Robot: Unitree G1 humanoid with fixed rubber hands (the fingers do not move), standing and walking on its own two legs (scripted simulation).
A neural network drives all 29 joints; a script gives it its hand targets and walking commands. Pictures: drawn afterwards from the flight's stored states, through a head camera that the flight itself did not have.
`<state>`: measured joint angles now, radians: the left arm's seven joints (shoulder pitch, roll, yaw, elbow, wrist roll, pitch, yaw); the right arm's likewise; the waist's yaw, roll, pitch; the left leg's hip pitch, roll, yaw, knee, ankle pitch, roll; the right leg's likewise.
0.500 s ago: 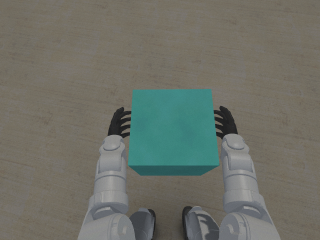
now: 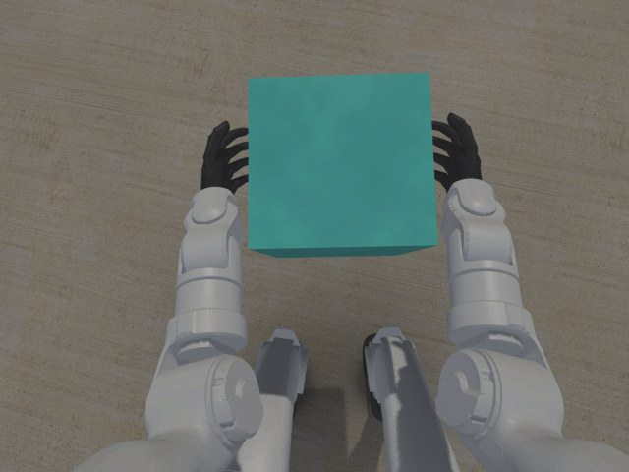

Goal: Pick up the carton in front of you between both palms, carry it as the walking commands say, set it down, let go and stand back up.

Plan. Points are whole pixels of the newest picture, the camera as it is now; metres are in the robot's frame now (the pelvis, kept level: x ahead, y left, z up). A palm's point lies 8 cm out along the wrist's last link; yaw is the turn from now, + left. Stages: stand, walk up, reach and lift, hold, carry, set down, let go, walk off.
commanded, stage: set down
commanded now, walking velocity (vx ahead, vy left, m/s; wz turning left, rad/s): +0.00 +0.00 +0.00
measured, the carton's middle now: (337, 184) +0.47 +0.00 -0.16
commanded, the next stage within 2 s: none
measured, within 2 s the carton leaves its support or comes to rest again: rests again in 1.32 s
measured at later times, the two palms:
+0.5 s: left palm (246, 192) +0.48 +0.15 -0.23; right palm (424, 185) +0.49 -0.15 -0.24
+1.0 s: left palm (261, 197) +0.52 +0.15 -0.39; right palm (403, 190) +0.53 -0.15 -0.39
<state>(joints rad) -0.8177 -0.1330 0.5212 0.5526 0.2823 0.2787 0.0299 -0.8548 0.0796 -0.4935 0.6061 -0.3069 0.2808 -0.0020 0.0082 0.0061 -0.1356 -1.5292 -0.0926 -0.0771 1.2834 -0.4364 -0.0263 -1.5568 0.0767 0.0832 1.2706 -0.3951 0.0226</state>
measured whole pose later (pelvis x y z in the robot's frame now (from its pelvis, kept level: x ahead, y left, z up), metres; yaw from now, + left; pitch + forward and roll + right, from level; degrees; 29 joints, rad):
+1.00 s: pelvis -0.03 +0.00 -0.22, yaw +2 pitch +42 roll +1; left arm -1.39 0.16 0.34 0.81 0.03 0.26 0.15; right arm -1.43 -0.24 -0.28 0.88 -0.04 0.26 -0.11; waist 0.00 0.00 0.29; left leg -2.21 -0.16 -0.04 2.11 -0.64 -0.07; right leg -2.24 0.12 0.06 2.10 -0.59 0.05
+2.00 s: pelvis -0.04 +0.00 -0.26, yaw +2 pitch +31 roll +1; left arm -1.50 0.22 0.45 0.95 0.12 0.19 -0.02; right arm -1.54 -0.29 -0.39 1.02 -0.11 0.19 0.06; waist -0.01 0.01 0.52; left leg -2.14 -0.12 -0.02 2.25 -0.65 -0.05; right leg -2.17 0.08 0.03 2.24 -0.62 0.03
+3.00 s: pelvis -0.03 -0.01 -0.14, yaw +2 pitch +46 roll +1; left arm -1.39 0.32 0.24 0.93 -0.10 0.21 0.11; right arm -1.42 -0.39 -0.23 0.98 0.08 0.20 -0.06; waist 0.01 0.00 0.09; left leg -2.07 -0.05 -0.01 1.79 -0.53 -0.01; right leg -2.09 0.05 0.02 1.79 -0.51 0.00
